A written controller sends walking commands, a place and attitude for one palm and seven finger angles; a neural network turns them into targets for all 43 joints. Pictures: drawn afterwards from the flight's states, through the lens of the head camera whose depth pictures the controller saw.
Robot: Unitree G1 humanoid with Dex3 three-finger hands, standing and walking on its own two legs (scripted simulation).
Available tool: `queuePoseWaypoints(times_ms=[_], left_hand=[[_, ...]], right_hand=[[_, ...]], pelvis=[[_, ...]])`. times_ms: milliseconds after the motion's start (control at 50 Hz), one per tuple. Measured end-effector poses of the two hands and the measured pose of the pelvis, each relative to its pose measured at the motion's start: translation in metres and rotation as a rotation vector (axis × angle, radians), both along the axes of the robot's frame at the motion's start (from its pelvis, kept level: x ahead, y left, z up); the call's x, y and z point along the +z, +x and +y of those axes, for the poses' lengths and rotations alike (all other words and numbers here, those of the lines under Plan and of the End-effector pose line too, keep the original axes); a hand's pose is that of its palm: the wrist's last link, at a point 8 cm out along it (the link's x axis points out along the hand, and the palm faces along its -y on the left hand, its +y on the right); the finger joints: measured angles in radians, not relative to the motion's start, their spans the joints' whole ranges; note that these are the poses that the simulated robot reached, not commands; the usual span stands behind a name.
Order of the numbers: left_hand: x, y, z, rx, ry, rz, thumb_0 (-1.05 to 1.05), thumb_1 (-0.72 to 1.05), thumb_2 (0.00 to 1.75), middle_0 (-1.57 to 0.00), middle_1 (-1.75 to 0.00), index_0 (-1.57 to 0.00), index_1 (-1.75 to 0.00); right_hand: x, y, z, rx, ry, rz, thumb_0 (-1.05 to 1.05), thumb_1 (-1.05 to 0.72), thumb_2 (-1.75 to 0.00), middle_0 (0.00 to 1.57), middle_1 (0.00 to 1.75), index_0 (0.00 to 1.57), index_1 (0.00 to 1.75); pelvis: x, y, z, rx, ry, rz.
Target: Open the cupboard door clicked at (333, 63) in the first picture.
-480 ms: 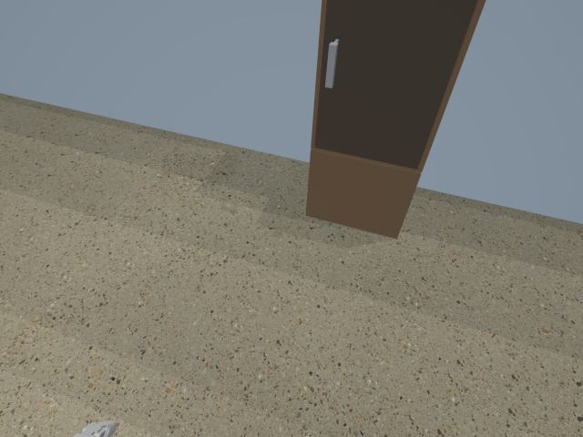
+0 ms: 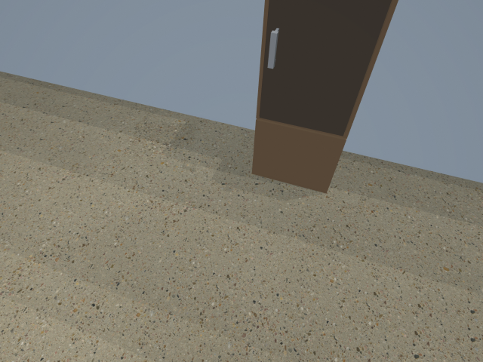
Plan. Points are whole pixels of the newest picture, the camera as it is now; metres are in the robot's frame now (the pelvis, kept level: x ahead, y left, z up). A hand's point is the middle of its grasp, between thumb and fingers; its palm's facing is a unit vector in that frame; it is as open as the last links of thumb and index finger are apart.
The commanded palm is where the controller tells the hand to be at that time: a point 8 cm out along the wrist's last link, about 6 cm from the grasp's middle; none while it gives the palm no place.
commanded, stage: stand and wait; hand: left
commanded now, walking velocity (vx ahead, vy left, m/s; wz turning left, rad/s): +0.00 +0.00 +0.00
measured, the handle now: (274, 48) +1.20 -0.06 +0.00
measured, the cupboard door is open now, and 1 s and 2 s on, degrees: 0 0 0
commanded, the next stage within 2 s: look at it before walking up in 0.34 s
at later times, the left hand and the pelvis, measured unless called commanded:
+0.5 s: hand out of the picture +0.08 +0.24 -0.15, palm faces -0.04 -0.94 -0.33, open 7.4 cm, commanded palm none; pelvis +0.00 +0.00 +0.00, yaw +0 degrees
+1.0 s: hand out of the picture +0.08 +0.24 -0.15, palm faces -0.04 -0.94 -0.34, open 7.4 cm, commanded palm none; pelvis +0.01 -0.01 +0.00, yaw +0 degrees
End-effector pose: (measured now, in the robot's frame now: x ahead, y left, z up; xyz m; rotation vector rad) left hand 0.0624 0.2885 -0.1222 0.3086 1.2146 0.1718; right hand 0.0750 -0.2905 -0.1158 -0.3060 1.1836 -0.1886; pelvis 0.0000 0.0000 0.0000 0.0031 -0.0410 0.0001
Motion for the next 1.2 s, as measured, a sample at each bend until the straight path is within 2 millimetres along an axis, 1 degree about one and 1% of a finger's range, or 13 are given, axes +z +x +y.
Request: queuePoseWaypoints(times_ms=[120, 240, 440, 560, 880, 1100, 1140, 1200], left_hand=[[0.001, -0.008, 0.002, 0.007, 0.01, 0.023, 0.01, 0.9, 0.9, -0.21, -0.3, -0.2, -0.3], [0.003, -0.005, 0.001, 0.003, 0.015, 0.015, 0.01, 0.9, 0.9, -0.21, -0.3, -0.2, -0.3], [0.005, 0.007, -0.003, -0.009, 0.01, -0.017, 0.01, 0.9, 0.9, -0.21, -0.3, -0.2, -0.3], [0.005, 0.01, -0.004, -0.012, 0.007, -0.019, 0.01, 0.9, 0.9, -0.21, -0.3, -0.2, -0.3], [0.005, 0.01, -0.004, -0.003, 0.011, 0.003, 0.01, 0.9, 0.9, -0.21, -0.3, -0.2, -0.3], [0.006, 0.015, -0.005, -0.002, 0.016, -0.004, 0.01, 0.9, 0.9, -0.21, -0.3, -0.2, -0.3], [0.004, 0.013, -0.008, 0.004, 0.014, 0.0, 0.01, 0.9, 0.9, -0.21, -0.3, -0.2, -0.3], [-0.003, 0.007, -0.016, 0.018, -0.015, 0.02, 0.01, 0.9, 0.9, -0.21, -0.3, -0.2, -0.3]], right_hand=[[-0.003, -0.018, -0.004, -0.019, 0.0, 0.046, 0.01, -0.9, -0.9, 0.21, 0.3, 0.2, 0.3], [-0.004, -0.023, -0.005, -0.03, 0.005, 0.055, 0.01, -0.9, -0.9, 0.21, 0.3, 0.2, 0.3], [-0.003, -0.017, -0.004, -0.026, 0.01, 0.033, 0.01, -0.9, -0.9, 0.21, 0.3, 0.2, 0.3], [-0.002, -0.012, -0.005, -0.021, 0.01, 0.027, 0.01, -0.9, -0.9, 0.21, 0.3, 0.2, 0.3], [-0.001, -0.001, -0.007, -0.016, 0.006, 0.025, 0.01, -0.9, -0.9, 0.21, 0.3, 0.2, 0.3], [0.0, 0.006, -0.008, -0.014, 0.006, 0.016, 0.01, -0.9, -0.9, 0.21, 0.3, 0.2, 0.3], [-0.002, 0.004, -0.006, -0.014, 0.01, 0.022, 0.0, -0.91, -0.9, 0.21, 0.3, 0.2, 0.3], [-0.008, -0.001, 0.003, -0.018, 0.03, 0.048, 0.0, -0.91, -0.9, 0.2, 0.3, 0.2, 0.3]], pelvis=[[0.001, -0.002, -0.002, -0.001, 0.0, 0.0], [0.001, -0.003, -0.003, -0.003, 0.0, -0.002], [0.002, -0.003, -0.005, -0.005, 0.0, 0.0], [0.002, -0.001, -0.005, -0.005, 0.001, 0.004], [0.003, 0.006, -0.007, -0.006, 0.0, 0.006], [0.004, 0.009, -0.008, -0.007, 0.0, 0.004], [0.003, 0.011, -0.009, -0.008, -0.001, 0.006], [0.001, 0.018, -0.008, -0.008, -0.003, 0.012]])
